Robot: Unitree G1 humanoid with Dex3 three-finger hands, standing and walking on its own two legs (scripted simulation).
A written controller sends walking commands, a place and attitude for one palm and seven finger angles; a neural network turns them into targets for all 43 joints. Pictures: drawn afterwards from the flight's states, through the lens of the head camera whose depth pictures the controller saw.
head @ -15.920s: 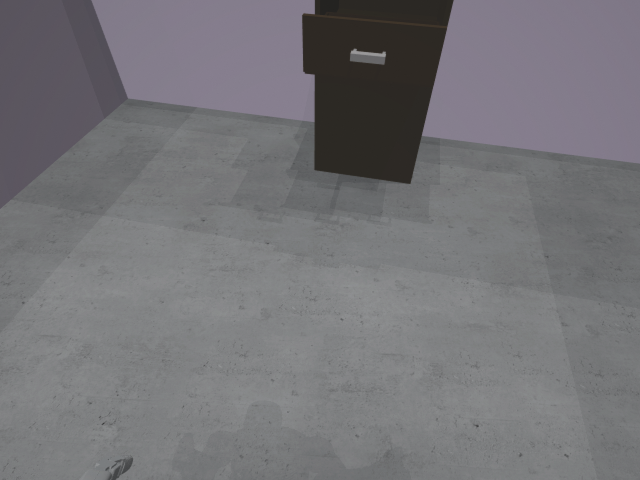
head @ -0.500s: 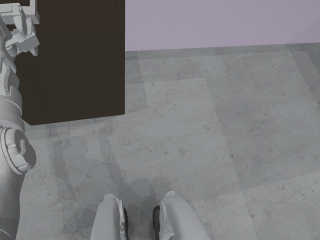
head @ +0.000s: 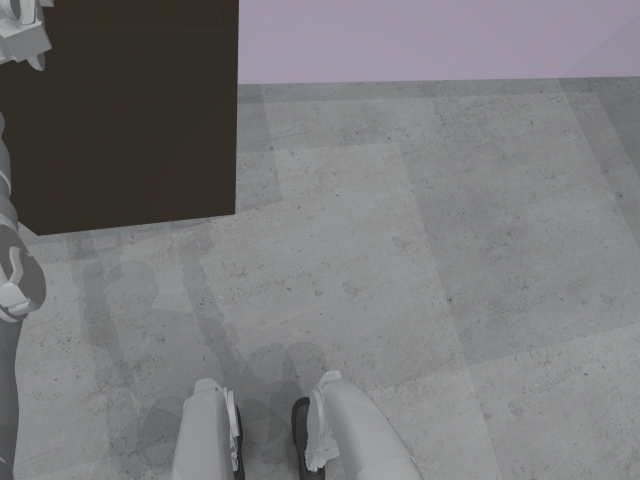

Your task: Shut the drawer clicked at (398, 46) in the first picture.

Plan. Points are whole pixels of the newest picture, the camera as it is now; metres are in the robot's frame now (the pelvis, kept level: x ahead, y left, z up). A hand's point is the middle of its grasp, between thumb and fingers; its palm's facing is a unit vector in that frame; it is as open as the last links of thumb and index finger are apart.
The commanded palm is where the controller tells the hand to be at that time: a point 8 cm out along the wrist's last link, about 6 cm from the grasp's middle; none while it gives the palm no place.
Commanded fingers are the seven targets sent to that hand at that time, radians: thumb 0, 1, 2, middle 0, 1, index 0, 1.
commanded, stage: pull the fist back off the drawer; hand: left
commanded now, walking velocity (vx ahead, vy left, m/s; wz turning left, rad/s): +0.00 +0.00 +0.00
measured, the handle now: out of the picture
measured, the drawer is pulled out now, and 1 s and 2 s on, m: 0.00 0.00 0.00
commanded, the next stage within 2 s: draw the hand back to the body in 0.64 s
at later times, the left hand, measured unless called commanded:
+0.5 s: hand (39, 28) +0.58 +0.22 +0.09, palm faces +0.09 -1.00 -0.02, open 3.2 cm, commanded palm +0.56 +0.24 +0.09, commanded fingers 0.00 0.90 0.90 -1.40 -1.60 -1.40 -1.60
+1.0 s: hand (6, 60) +0.51 +0.22 +0.12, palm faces +0.08 -1.00 -0.04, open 3.3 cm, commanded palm +0.47 +0.26 +0.13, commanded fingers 0.00 0.90 0.90 -1.40 -1.60 -1.40 -1.60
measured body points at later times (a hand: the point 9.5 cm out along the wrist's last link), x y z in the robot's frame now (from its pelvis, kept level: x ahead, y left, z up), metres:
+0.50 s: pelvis +0.01 +0.00 +0.01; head +0.19 +0.04 +0.42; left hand +0.57 +0.27 +0.09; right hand -0.02 -0.25 -0.08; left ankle +0.06 +0.08 -0.62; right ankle +0.03 -0.11 -0.62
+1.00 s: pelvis +0.08 +0.01 +0.06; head +0.19 +0.03 +0.50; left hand +0.50 +0.28 +0.12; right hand +0.11 -0.25 -0.05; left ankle +0.06 +0.08 -0.62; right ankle +0.03 -0.11 -0.62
